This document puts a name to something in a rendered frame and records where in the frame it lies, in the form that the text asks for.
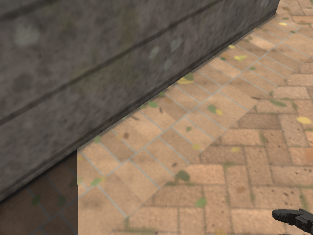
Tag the right robot hand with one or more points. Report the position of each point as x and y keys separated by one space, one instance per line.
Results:
x=301 y=218

